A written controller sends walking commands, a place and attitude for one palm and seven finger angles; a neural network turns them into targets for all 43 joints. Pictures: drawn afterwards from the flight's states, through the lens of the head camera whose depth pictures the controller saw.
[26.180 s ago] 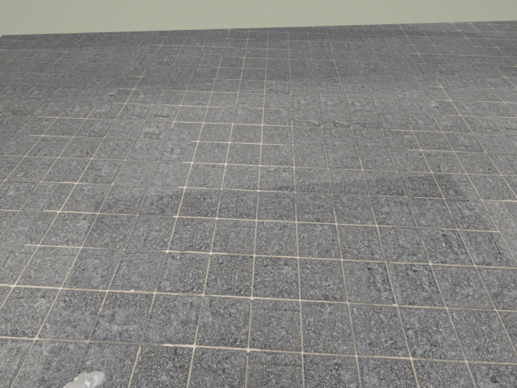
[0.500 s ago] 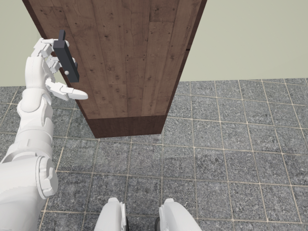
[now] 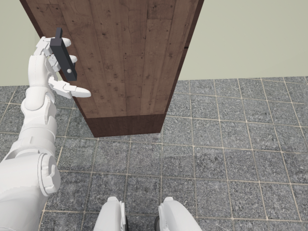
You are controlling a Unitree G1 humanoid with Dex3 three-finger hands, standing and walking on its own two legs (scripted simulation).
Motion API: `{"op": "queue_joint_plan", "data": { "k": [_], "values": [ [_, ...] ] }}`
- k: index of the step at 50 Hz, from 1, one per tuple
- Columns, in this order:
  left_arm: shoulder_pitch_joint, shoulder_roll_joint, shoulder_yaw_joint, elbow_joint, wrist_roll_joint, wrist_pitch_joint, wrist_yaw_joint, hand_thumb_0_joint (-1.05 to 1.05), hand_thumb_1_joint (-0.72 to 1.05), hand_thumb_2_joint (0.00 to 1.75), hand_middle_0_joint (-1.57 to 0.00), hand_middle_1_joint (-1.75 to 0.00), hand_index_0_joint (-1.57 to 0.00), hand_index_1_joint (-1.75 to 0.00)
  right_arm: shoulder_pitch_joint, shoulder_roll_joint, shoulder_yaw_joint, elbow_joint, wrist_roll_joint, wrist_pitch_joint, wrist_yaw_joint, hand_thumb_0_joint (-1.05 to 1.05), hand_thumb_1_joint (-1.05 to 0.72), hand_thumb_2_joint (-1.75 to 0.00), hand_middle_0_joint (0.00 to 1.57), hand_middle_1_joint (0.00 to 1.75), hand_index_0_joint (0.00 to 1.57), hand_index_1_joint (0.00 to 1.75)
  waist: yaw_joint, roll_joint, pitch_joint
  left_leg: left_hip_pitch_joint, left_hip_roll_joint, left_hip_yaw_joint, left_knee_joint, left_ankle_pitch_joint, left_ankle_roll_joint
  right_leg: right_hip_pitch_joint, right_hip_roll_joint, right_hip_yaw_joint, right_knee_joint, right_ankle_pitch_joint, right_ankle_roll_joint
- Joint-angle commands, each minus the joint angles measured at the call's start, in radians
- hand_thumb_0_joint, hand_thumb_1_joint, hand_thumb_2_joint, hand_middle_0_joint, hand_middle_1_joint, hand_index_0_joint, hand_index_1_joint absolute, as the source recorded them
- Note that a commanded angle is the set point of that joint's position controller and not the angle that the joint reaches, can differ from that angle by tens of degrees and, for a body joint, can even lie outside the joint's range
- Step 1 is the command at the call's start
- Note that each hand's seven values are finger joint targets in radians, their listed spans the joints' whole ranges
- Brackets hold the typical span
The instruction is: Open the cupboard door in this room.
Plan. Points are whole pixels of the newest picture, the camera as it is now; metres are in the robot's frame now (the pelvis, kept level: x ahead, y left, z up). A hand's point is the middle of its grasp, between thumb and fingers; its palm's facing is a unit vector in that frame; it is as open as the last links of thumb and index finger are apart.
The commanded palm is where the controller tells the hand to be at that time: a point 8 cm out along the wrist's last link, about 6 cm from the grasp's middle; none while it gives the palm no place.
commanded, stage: slide the fingers in behind the handle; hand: left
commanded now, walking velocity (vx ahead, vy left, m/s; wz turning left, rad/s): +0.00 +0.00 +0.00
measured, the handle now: (66, 55) +0.56 +0.19 +0.06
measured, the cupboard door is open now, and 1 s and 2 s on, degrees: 0 0 47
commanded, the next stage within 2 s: close the thumb around the handle in 0.16 s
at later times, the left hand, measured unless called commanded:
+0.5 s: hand (67, 71) +0.51 +0.18 +0.06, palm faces +0.03 -1.00 +0.00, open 12.4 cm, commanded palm +0.48 +0.22 +0.06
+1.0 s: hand (72, 71) +0.51 +0.17 +0.06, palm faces +0.03 -1.00 -0.01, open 5.9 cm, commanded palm +0.49 +0.22 +0.06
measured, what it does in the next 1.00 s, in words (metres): stands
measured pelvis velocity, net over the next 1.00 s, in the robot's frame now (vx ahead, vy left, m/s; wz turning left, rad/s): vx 0.00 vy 0.01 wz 0.00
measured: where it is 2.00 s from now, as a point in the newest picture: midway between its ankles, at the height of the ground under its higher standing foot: outside the picture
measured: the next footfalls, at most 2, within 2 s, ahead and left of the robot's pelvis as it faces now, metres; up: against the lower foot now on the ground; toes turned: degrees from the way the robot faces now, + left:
none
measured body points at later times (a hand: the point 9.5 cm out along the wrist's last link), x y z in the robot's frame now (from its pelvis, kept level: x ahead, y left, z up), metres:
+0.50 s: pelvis +0.00 +0.01 +0.00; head +0.13 +0.03 +0.43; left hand +0.50 +0.24 +0.07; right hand +0.02 -0.25 -0.11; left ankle +0.04 +0.10 -0.64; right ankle +0.01 -0.11 -0.64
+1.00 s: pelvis +0.00 +0.01 +0.00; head +0.13 +0.03 +0.43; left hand +0.50 +0.23 +0.07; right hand +0.01 -0.26 -0.11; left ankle +0.04 +0.10 -0.64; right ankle +0.01 -0.11 -0.64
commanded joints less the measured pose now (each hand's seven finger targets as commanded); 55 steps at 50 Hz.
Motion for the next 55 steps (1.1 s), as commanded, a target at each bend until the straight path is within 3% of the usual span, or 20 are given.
{"op": "queue_joint_plan", "data": {
  "k": [1,7,9,13,16,19,20,26,27,28,30,35,38,41,43,45,51,53,54,55],
  "values": [
    [-0.418,0.239,0.022,-0.214,-0.012,-0.058,0.001,0.00,-0.50,0.30,-0.30,-1.20,-0.30,-1.20,0.157,-0.174,-0.066,-0.052,-0.003,-0.011,-0.010,0.00,-0.90,-0.90,0.20,0.30,0.20,0.30,-0.003,0.102,-0.480,0.440,-0.021,-0.058,-0.115,0.334,0.009,0.150,0.006,0.053,-0.157,0.328,0.008],
    [-0.422,0.225,0.014,-0.230,-0.016,-0.068,0.000,0.00,-0.50,0.30,-0.30,-1.20,-0.30,-1.20,0.158,-0.177,-0.070,-0.044,-0.005,-0.011,-0.010,0.00,-0.90,-0.90,0.20,0.30,0.20,0.30,-0.007,0.112,-0.499,0.484,-0.015,-0.066,-0.116,0.362,0.004,0.122,0.006,0.044,-0.155,0.331,0.007],
    [-0.423,0.201,-0.005,-0.190,-0.016,-0.059,-0.003,0.00,-0.50,0.30,-0.30,-1.20,-0.30,-1.20,0.159,-0.177,-0.071,-0.036,-0.004,-0.010,-0.010,0.00,-0.90,-0.90,0.20,0.30,0.20,0.30,-0.024,0.079,-0.440,0.456,-0.014,-0.066,-0.118,0.324,0.005,0.101,0.007,0.042,-0.167,0.301,0.010],
    [-0.441,0.207,0.000,-0.222,-0.014,-0.068,0.005,0.00,-0.50,0.30,-0.30,-1.20,-0.30,-1.20,0.161,-0.177,-0.072,-0.039,-0.008,-0.011,-0.011,0.00,-0.90,-0.90,0.20,0.30,0.20,0.30,-0.014,0.116,-0.492,0.506,-0.014,-0.075,-0.120,0.357,0.001,0.094,0.006,0.038,-0.158,0.309,0.005],
    [-0.445,0.189,-0.011,-0.214,-0.014,-0.071,0.010,0.00,-0.33,0.37,-0.31,-1.22,-0.31,-1.22,0.166,-0.178,-0.071,-0.035,-0.011,-0.010,-0.010,0.00,-0.90,-0.90,0.20,0.30,0.20,0.30,-0.020,0.114,-0.476,0.516,-0.012,-0.082,-0.119,0.369,0.000,0.072,0.008,0.031,-0.153,0.306,0.004],
    [-0.419,0.231,0.021,-0.221,-0.008,-0.069,0.016,0.00,-0.16,0.44,-0.32,-1.24,-0.32,-1.24,0.164,-0.182,-0.073,-0.039,-0.009,-0.006,-0.009,0.00,-0.90,-0.90,0.20,0.30,0.20,0.30,-0.001,0.114,-0.499,0.517,-0.012,-0.080,-0.123,0.378,-0.003,0.098,0.007,0.032,-0.152,0.316,0.003],
    [-0.410,0.199,-0.001,-0.220,-0.008,-0.065,0.016,0.00,-0.11,0.47,-0.33,-1.24,-0.33,-1.24,0.159,-0.177,-0.072,-0.045,-0.009,-0.005,-0.008,0.00,-0.90,-0.90,0.20,0.30,0.20,0.30,-0.007,0.112,-0.496,0.513,-0.014,-0.075,-0.124,0.378,-0.001,0.102,0.008,0.032,-0.155,0.322,0.005],
    [-0.458,0.206,0.000,-0.230,-0.007,-0.074,0.025,0.00,0.23,0.61,-0.35,-1.28,-0.35,-1.28,0.160,-0.181,-0.072,-0.038,-0.010,-0.003,-0.009,0.00,-0.90,-0.90,0.20,0.30,0.20,0.30,-0.020,0.110,-0.463,0.518,-0.009,-0.087,-0.127,0.357,-0.003,0.068,0.009,0.027,-0.154,0.292,0.002],
    [-0.434,0.215,0.012,-0.231,-0.005,-0.077,0.028,0.00,0.28,0.64,-0.36,-1.28,-0.36,-1.28,0.158,-0.181,-0.074,-0.041,-0.011,-0.002,-0.008,0.00,-0.90,-0.90,0.20,0.30,0.20,0.30,-0.004,0.127,-0.488,0.541,-0.009,-0.087,-0.131,0.375,-0.007,0.072,0.008,0.026,-0.153,0.297,0.001],
    [-0.428,0.162,-0.030,-0.235,-0.006,-0.079,0.025,0.00,0.34,0.66,-0.36,-1.29,-0.36,-1.29,0.153,-0.175,-0.073,-0.045,-0.009,-0.003,-0.006,0.00,-0.90,-0.90,0.20,0.30,0.20,0.30,-0.012,0.129,-0.488,0.555,-0.010,-0.089,-0.132,0.386,-0.009,0.064,0.008,0.023,-0.154,0.302,0.001],
    [-0.443,0.167,-0.025,-0.244,-0.008,-0.084,0.031,0.00,0.45,0.71,-0.37,-1.30,-0.37,-1.30,0.153,-0.177,-0.076,-0.040,-0.012,-0.004,-0.004,0.00,-0.90,-0.90,0.20,0.30,0.20,0.30,-0.013,0.138,-0.485,0.562,-0.007,-0.092,-0.131,0.377,-0.010,0.051,0.008,0.022,-0.156,0.288,0.001],
    [-0.434,0.171,-0.028,-0.179,0.001,-0.062,0.034,0.00,0.73,0.83,-0.39,-1.33,-0.39,-1.33,0.155,-0.182,-0.072,-0.039,-0.009,0.001,-0.008,0.00,-0.90,-0.90,0.20,0.30,0.20,0.30,-0.027,0.083,-0.421,0.487,-0.012,-0.086,-0.136,0.315,-0.002,0.056,0.006,0.024,-0.164,0.262,0.005],
    [-0.456,0.193,-0.007,-0.213,0.001,-0.076,0.041,0.00,0.90,0.90,-0.40,-1.35,-0.40,-1.35,0.154,-0.179,-0.072,-0.040,-0.013,-0.004,-0.009,0.00,-0.90,-0.90,0.20,0.30,0.20,0.30,-0.016,0.116,-0.479,0.528,-0.010,-0.091,-0.127,0.351,-0.006,0.055,0.006,0.026,-0.153,0.279,0.002],
    [-0.457,0.162,-0.027,-0.202,0.000,-0.083,0.041,0.00,0.90,0.90,-0.40,-1.35,-0.40,-1.35,0.159,-0.176,-0.072,-0.039,-0.015,-0.006,-0.005,0.00,-0.90,-0.90,0.20,0.30,0.20,0.30,-0.025,0.106,-0.471,0.527,-0.011,-0.095,-0.122,0.357,-0.004,0.046,0.009,0.022,-0.148,0.279,0.001],
    [-0.466,0.198,-0.002,-0.182,0.003,-0.073,0.045,0.00,0.90,0.90,-0.40,-1.35,-0.40,-1.35,0.159,-0.183,-0.071,-0.035,-0.013,-0.003,-0.009,0.00,-0.90,-0.90,0.20,0.30,0.20,0.30,-0.027,0.087,-0.450,0.488,-0.012,-0.089,-0.122,0.323,-0.001,0.056,0.006,0.028,-0.155,0.266,0.006],
    [-0.455,0.243,0.036,-0.198,0.001,-0.069,0.052,0.00,0.90,0.90,-0.40,-1.35,-0.40,-1.35,0.158,-0.183,-0.070,-0.045,-0.013,-0.004,-0.011,0.00,-0.90,-0.90,0.20,0.30,0.20,0.30,-0.011,0.090,-0.490,0.467,-0.018,-0.074,-0.117,0.333,0.003,0.107,0.005,0.040,-0.155,0.295,0.007],
    [-0.456,0.250,0.031,-0.192,0.010,-0.067,0.045,0.00,0.90,0.90,-0.40,-1.35,-0.40,-1.35,0.160,-0.177,-0.065,-0.049,-0.011,-0.003,-0.014,0.00,-0.90,-0.90,0.20,0.30,0.20,0.30,-0.019,0.079,-0.467,0.435,-0.019,-0.068,-0.113,0.312,0.008,0.121,0.006,0.046,-0.156,0.295,0.009],
    [-0.465,0.242,0.018,-0.196,0.010,-0.066,0.040,0.00,0.90,0.90,-0.40,-1.35,-0.40,-1.35,0.152,-0.176,-0.065,-0.050,-0.008,-0.005,-0.015,0.00,-0.90,-0.90,0.20,0.30,0.20,0.30,-0.021,0.095,-0.461,0.431,-0.017,-0.065,-0.115,0.285,0.007,0.108,0.004,0.048,-0.162,0.270,0.011],
    [-0.447,0.159,-0.040,-0.204,0.003,-0.065,0.035,0.00,0.90,0.90,-0.40,-1.35,-0.40,-1.35,0.148,-0.167,-0.066,-0.055,-0.007,-0.008,-0.011,0.00,-0.90,-0.90,0.20,0.30,0.20,0.30,-0.021,0.108,-0.459,0.452,-0.021,-0.067,-0.123,0.289,0.004,0.099,0.005,0.042,-0.164,0.269,0.008],
    [-0.420,0.156,-0.031,-0.218,-0.004,-0.068,0.036,0.00,0.90,0.90,-0.40,-1.35,-0.40,-1.35,0.150,-0.170,-0.070,-0.054,-0.009,-0.009,-0.008,0.00,-0.90,-0.90,0.20,0.30,0.20,0.30,-0.011,0.104,-0.477,0.473,-0.017,-0.069,-0.126,0.300,0.002,0.104,0.006,0.039,-0.165,0.274,0.006]
  ]
}}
